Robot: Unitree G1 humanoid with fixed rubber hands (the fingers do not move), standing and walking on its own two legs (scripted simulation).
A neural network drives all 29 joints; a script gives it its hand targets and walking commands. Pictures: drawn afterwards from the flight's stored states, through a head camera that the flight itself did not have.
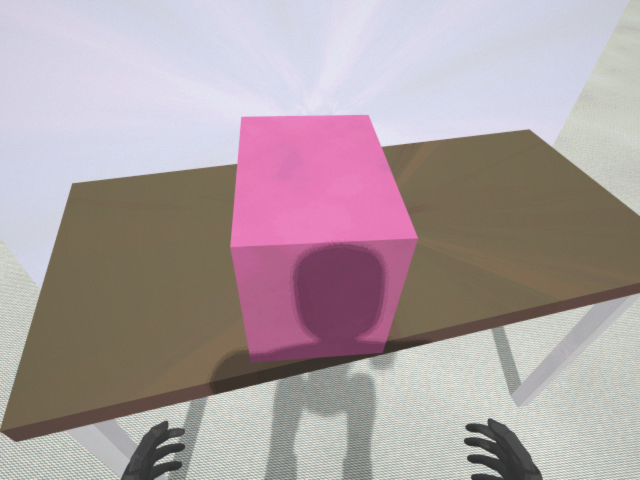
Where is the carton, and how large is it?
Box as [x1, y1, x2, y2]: [230, 115, 417, 362]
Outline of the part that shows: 368,115 241,117 230,247 251,362 382,352 417,237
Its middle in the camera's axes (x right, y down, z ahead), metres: -0.01 +0.00 +0.60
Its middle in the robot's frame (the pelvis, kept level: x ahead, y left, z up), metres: +0.47 +0.03 +0.06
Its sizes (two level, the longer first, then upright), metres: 0.280 0.201 0.250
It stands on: a table, 0.71 m high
